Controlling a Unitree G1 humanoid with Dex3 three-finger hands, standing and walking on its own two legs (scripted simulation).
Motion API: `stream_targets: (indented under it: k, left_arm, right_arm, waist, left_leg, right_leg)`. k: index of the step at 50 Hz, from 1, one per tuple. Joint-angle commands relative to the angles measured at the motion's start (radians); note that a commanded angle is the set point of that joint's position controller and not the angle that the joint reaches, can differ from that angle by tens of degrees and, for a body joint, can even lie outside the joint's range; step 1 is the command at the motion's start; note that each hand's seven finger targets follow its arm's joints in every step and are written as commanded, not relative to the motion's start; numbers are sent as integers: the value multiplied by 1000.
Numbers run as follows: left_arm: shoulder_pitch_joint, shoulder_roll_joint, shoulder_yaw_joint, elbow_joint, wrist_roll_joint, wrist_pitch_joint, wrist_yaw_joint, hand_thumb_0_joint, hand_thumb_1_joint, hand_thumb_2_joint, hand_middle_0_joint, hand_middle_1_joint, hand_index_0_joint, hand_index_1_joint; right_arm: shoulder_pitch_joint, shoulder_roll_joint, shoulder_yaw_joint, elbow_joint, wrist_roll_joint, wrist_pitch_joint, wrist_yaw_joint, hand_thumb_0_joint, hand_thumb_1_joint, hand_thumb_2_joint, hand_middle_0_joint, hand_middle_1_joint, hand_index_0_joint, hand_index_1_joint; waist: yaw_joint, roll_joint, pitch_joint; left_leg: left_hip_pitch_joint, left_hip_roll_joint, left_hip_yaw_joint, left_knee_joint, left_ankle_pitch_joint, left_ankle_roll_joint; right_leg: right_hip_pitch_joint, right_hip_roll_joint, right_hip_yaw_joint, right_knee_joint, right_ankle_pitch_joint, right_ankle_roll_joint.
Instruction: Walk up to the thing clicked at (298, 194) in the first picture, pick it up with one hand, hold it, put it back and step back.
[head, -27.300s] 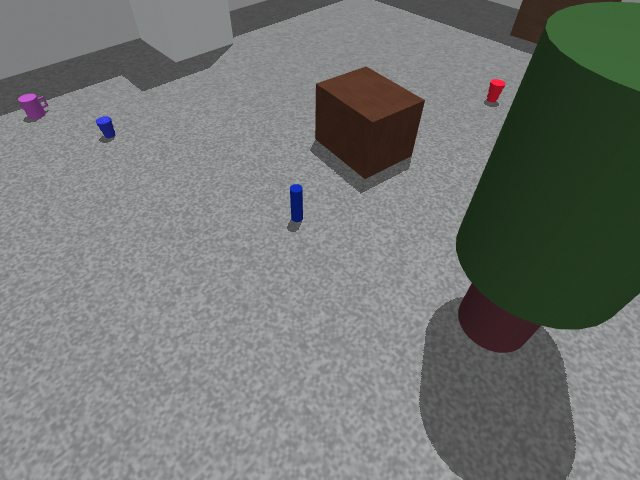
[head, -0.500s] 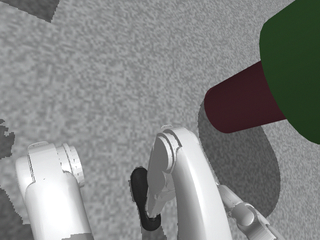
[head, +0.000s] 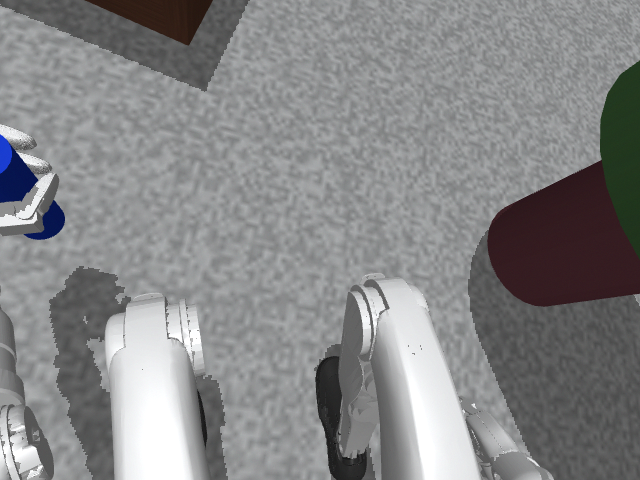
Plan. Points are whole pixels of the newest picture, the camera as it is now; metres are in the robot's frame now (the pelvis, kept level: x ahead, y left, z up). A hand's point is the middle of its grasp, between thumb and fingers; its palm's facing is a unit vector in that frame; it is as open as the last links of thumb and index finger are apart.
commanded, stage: settle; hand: left
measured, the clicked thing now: (14, 193) +0.43 +0.32 -0.08
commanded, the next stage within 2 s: lift in 0.84 s
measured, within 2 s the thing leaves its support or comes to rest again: neither
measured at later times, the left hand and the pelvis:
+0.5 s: hand (11, 151) +0.45 +0.29 +0.00, palm faces +0.25 -0.97 -0.05, open 6.9 cm; pelvis +0.01 -0.01 +0.03, yaw +2 degrees
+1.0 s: hand (7, 146) +0.44 +0.29 +0.02, palm faces +0.25 -0.97 -0.05, open 6.9 cm; pelvis +0.00 -0.01 +0.05, yaw +4 degrees
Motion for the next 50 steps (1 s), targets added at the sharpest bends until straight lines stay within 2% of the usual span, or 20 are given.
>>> stream_targets:
  k: [1, 4, 5, 6, 8, 12, 15, 19, 21, 22, 25, 26, 30, 34, 36, 41, 43, 47, 49, 50]
  left_arm:
    - [-341, 258, 73, -250, -45, -82, -19, 0, 388, 1305, -1312, -1430, -1317, -1437]
    - [-363, 263, 88, -265, -50, -77, -36, 0, 376, 1306, -1316, -1427, -1317, -1437]
    - [-316, 243, 92, -223, -53, -68, -43, 0, 373, 1302, -1306, -1417, -1308, -1428]
    - [-333, 231, 73, -237, -49, -66, -51, 0, 354, 1291, -1305, -1412, -1306, -1423]
    - [-347, 264, 106, -270, -48, -61, -55, 0, 363, 1284, -1307, -1406, -1308, -1417]
    - [-352, 241, 114, -280, -51, -47, -44, 0, 288, 1287, -1313, -1411, -1311, -1426]
    - [-394, 280, 139, -348, -40, -47, -29, 0, 306, 1278, -1315, -1399, -1310, -1415]
    - [-385, 224, 101, -343, -19, -34, -20, 0, 336, 1289, -1312, -1400, -1307, -1416]
    - [-391, 220, 105, -358, -25, -31, -19, 0, 348, 1281, -1315, -1389, -1309, -1405]
    - [-409, 235, 110, -366, -23, -31, -14, 0, 335, 1280, -1313, -1390, -1308, -1406]
    - [-396, 181, 80, -316, -13, -23, -10, 0, 339, 1309, -1318, -1411, -1314, -1428]
    - [-392, 191, 92, -304, -10, -22, -8, 0, 343, 1300, -1308, -1401, -1305, -1416]
    - [-401, 168, 66, -281, 0, -23, -13, 0, 311, 1302, -1326, -1413, -1323, -1427]
    - [-411, 168, 61, -255, 5, -28, -16, 0, 362, 1308, -1310, -1400, -1309, -1413]
    - [-411, 183, 74, -246, 3, -32, -13, 0, 355, 1306, -1298, -1396, -1298, -1408]
    - [-491, 200, 62, -314, 8, -51, -2, 0, 381, 1327, -1318, -1410, -1318, -1422]
    - [-478, 180, 58, -302, 3, -54, 2, 0, 417, 1337, -1315, -1408, -1314, -1421]
    - [-489, 197, 64, -285, 11, -55, 10, 0, 407, 1349, -1306, -1408, -1304, -1423]
    - [-478, 170, 50, -278, 7, -55, 7, 0, 353, 1254, -1344, -1462, -1376, -1440]
    - [-481, 195, 70, -302, 3, -57, 7, 0, 323, 1250, -1332, -1457, -1364, -1437]
  right_arm:
    - [131, -252, -114, -28, 17, -15, -27, 0, -876, -893, 200, 300, 200, 300]
    - [146, -242, -123, -18, 19, -20, -32, 0, -879, -895, 200, 300, 200, 300]
    - [145, -243, -128, -21, 23, -22, -33, 0, -876, -894, 200, 300, 200, 300]
    - [141, -238, -130, -28, 22, -25, -34, 0, -881, -895, 200, 300, 200, 300]
    - [151, -235, -140, -25, 25, -27, -38, 0, -881, -895, 200, 300, 200, 300]
    - [155, -223, -149, -24, 31, -31, -44, 0, -889, -898, 200, 300, 200, 300]
    - [168, -218, -160, -18, 33, -32, -50, 0, -889, -898, 200, 300, 200, 300]
    - [172, -211, -173, -8, 31, -35, -56, 0, -891, -898, 200, 300, 200, 300]
    - [178, -211, -174, -6, 33, -37, -58, 0, -891, -898, 200, 300, 200, 300]
    - [178, -210, -178, -4, 33, -38, -59, 0, -891, -898, 200, 300, 200, 300]
    - [177, -203, -180, -4, 34, -41, -59, 0, -891, -898, 200, 300, 199, 300]
    - [182, -208, -183, 1, 33, -42, -60, 0, -890, -898, 200, 300, 199, 300]
    - [175, -201, -186, -5, 36, -46, -60, 0, -890, -897, 199, 300, 199, 300]
    - [179, -197, -189, -6, 37, -52, -59, 0, -882, -895, 200, 300, 199, 300]
    - [177, -201, -188, -6, 40, -56, -59, 0, -879, -895, 200, 300, 199, 300]
    - [169, -195, -186, -4, 40, -61, -60, 0, -881, -895, 200, 300, 199, 300]
    - [173, -192, -184, -1, 42, -63, -59, 0, -877, -894, 200, 300, 199, 300]
    - [182, -192, -187, 12, 40, -64, -60, 0, -881, -896, 200, 300, 199, 300]
    - [191, -186, -184, 13, 39, -65, -59, 0, -920, -899, 200, 299, 200, 299]
    - [194, -187, -189, 14, 39, -66, -60, 0, -921, -900, 200, 299, 200, 299]
  waist:
    - [-8, 308, -686]
    - [5, 289, -724]
    - [9, 266, -720]
    - [1, 260, -721]
    - [20, 256, -766]
    - [28, 239, -779]
    - [47, 269, -813]
    - [32, 306, -797]
    - [33, 312, -805]
    - [36, 303, -800]
    - [14, 280, -764]
    - [20, 277, -765]
    - [16, 272, -732]
    - [11, 253, -743]
    - [24, 260, -732]
    - [26, 309, -749]
    - [27, 311, -742]
    - [26, 302, -772]
    - [20, 295, -777]
    - [35, 296, -801]
  left_leg:
    - [496, -6, 77, -306, 143, 21]
    - [491, -6, 96, -294, 170, 25]
    - [487, -7, 100, -296, 184, 28]
    - [475, -7, 104, -297, 172, 30]
    - [480, -7, 115, -298, 190, 33]
    - [479, -6, 125, -310, 195, 35]
    - [515, -4, 126, -332, 202, 30]
    - [574, -2, 124, -361, 221, 24]
    - [589, -4, 122, -368, 234, 24]
    - [579, -5, 125, -369, 226, 26]
    - [580, -4, 119, -382, 208, 27]
    - [591, -5, 120, -382, 220, 27]
    - [582, -7, 121, -412, 167, 25]
    - [572, -11, 128, -422, 124, 29]
    - [591, -10, 119, -442, 98, 25]
    - [627, -11, 112, -469, 71, 19]
    - [637, -11, 106, -481, 65, 16]
    - [644, -15, 122, -465, 110, 19]
    - [639, -17, 128, -461, 141, 20]
    - [644, -19, 140, -454, 148, 23]
  right_leg:
    - [296, 46, -45, -219, 193, -65]
    - [346, 44, -27, -232, 218, -61]
    - [356, 42, -24, -238, 227, -58]
    - [360, 42, -23, -243, 218, -57]
    - [401, 40, -9, -257, 236, -54]
    - [421, 40, 4, -273, 235, -52]
    - [422, 40, 6, -278, 230, -58]
    - [385, 37, 2, -285, 237, -64]
    - [384, 34, 1, -287, 246, -66]
    - [385, 35, 4, -293, 241, -65]
    - [366, 34, -3, -307, 222, -65]
    - [364, 33, -4, -309, 232, -65]
    - [345, 32, -7, -322, 183, -68]
    - [365, 32, -2, -346, 149, -66]
    - [332, 30, -5, -343, 120, -69]
    - [311, 25, 1, -343, 106, -73]
    - [298, 25, 1, -341, 103, -74]
    - [328, 24, 12, -349, 138, -73]
    - [347, 23, 14, -353, 158, -73]
    - [372, 24, 21, -364, 164, -71]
